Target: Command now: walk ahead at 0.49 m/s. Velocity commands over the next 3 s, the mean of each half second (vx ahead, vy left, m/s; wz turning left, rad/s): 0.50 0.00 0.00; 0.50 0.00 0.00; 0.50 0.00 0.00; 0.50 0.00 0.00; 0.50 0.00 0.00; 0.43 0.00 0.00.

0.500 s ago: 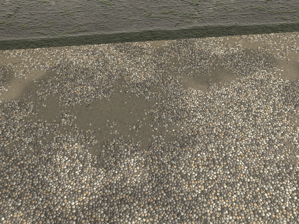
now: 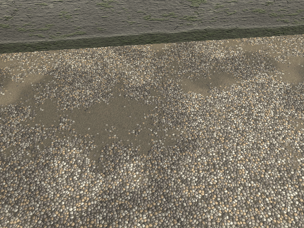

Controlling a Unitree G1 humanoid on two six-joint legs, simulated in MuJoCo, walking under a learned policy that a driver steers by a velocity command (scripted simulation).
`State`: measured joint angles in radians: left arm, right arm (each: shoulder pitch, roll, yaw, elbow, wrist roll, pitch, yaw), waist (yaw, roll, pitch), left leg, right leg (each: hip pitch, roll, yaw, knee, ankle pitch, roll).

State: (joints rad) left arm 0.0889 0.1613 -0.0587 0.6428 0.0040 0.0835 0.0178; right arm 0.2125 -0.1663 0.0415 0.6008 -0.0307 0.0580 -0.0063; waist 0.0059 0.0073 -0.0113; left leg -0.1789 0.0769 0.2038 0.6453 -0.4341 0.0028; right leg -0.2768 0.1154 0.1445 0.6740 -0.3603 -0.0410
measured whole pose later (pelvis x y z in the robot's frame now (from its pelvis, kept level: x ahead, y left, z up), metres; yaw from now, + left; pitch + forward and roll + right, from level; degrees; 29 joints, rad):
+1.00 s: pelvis +0.00 +0.00 +0.00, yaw +0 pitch -2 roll +0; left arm 0.09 0.16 -0.06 0.64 0.00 0.08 0.02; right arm 0.21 -0.16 0.04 0.60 -0.03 0.06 -0.01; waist 0.01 0.01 -0.01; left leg -0.17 0.08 0.19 0.64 -0.44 0.00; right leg -0.28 0.11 0.13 0.67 -0.36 -0.04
